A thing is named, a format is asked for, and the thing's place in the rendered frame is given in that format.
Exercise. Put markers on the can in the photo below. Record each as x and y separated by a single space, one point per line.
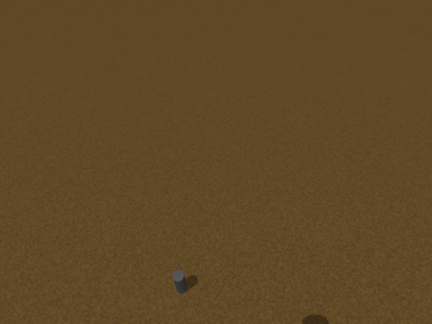
179 281

